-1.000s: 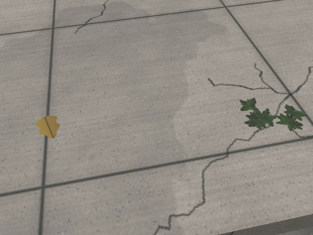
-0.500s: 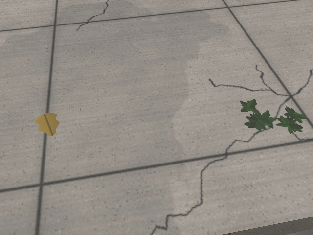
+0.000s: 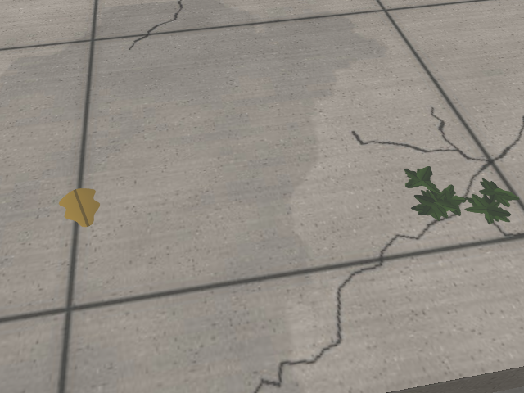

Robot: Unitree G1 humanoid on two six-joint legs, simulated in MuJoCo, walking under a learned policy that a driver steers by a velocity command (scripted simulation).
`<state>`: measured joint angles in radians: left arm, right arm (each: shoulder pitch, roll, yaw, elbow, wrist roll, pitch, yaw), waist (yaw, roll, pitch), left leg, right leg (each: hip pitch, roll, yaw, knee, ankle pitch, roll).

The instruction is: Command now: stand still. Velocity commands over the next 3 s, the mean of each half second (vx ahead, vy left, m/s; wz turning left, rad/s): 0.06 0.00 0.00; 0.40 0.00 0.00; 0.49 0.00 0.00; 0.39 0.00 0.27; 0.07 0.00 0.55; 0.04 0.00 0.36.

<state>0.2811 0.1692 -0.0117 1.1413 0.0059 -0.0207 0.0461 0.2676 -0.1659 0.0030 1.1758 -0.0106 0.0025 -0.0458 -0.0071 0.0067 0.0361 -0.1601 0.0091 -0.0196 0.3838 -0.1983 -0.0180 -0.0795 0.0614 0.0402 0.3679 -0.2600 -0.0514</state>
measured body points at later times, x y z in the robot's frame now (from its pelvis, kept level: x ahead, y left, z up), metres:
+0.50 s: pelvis +0.02 +0.00 +0.00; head +0.02 +0.01 +0.45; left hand -0.01 +0.24 -0.16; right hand +0.00 -0.22 -0.17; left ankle +0.01 +0.12 -0.74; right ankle -0.04 -0.09 -0.74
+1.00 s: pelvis +0.21 +0.03 -0.02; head +0.23 +0.03 +0.43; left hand +0.37 +0.24 -0.15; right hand +0.06 -0.17 -0.15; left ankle +0.04 +0.11 -0.74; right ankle +0.27 -0.06 -0.58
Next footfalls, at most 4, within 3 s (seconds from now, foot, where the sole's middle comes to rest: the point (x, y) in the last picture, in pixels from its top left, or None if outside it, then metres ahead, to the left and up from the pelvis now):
1.18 right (316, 343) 0.58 -0.09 -0.63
1.80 left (275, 249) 0.85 0.00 -0.63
2.34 right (312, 192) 1.06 -0.12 -0.63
2.78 left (268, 245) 0.87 0.02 -0.63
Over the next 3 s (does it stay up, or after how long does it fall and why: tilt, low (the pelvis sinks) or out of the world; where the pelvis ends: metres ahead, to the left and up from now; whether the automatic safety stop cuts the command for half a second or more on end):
stays up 0.89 -0.07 0.15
